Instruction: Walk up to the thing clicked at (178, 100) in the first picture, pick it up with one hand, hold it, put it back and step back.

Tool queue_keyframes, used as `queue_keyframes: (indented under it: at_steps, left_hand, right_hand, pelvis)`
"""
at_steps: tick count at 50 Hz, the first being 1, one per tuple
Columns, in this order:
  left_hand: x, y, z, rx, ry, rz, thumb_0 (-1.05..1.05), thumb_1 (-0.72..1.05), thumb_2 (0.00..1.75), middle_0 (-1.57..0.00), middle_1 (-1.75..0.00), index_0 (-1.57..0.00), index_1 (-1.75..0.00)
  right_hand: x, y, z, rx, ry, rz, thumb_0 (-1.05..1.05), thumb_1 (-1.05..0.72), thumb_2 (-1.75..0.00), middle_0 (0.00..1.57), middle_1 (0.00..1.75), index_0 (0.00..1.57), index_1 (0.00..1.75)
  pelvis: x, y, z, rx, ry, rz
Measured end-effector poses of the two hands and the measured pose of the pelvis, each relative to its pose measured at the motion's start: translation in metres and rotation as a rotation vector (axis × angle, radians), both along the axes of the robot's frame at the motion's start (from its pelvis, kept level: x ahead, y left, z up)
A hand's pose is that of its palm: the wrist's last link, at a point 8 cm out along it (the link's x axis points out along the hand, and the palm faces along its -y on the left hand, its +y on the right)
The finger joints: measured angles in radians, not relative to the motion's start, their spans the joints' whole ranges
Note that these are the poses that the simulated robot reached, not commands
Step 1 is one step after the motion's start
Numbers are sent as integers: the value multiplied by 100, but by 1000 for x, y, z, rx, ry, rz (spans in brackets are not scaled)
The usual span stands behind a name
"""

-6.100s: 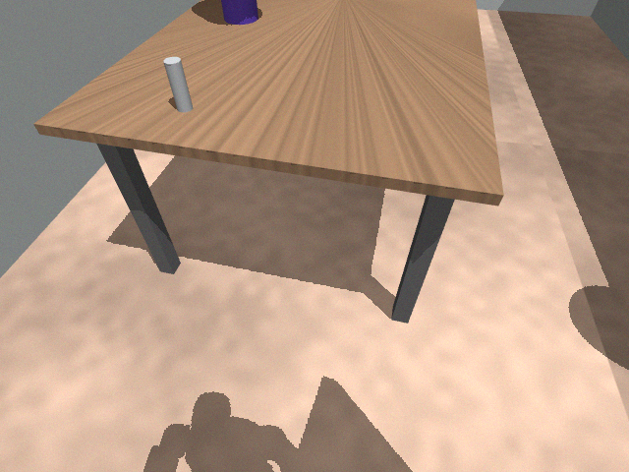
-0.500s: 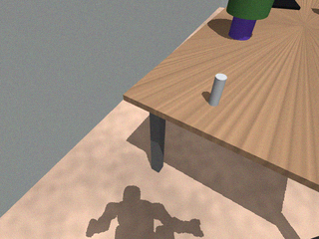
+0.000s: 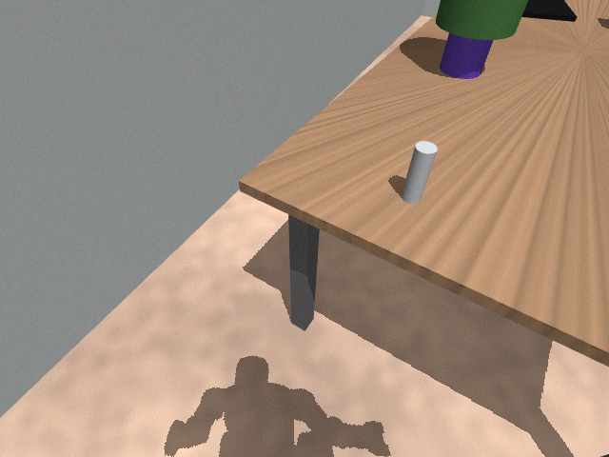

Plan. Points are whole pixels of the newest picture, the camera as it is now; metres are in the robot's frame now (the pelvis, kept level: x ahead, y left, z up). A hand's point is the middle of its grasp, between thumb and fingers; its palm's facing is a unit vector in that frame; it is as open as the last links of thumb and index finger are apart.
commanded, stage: stand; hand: left
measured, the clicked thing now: (418, 174) +0.63 -0.22 +0.00
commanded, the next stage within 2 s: walk up in 1.02 s
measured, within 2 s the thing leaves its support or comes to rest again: neither
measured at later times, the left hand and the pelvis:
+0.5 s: hand out of the picture +0.07 +0.26 -0.16, palm faces -0.03 -0.94 -0.34, open 7.4 cm; pelvis +0.00 +0.01 +0.00, yaw +0 degrees
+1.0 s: hand out of the picture +0.07 +0.26 -0.16, palm faces -0.03 -0.94 -0.34, open 7.4 cm; pelvis +0.01 +0.01 +0.00, yaw +1 degrees
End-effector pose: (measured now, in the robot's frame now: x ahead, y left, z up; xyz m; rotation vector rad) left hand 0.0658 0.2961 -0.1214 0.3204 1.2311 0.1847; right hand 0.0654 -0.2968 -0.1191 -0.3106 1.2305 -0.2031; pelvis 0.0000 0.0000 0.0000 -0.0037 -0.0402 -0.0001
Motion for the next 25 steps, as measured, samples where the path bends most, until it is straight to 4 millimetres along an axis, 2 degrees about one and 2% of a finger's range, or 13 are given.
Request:
queue_keyframes:
  at_steps: [25]
  left_hand:
    - [0, 5, -1, -1, 4, 8, 0, 90, 90, -21, -30, -21, -30]
  right_hand:
    - [7, 6, 0, -2, 0, 11, 0, -90, -90, 20, 30, 21, 30]
  pelvis:
    - [3, 5, 0, 0, 3, 9]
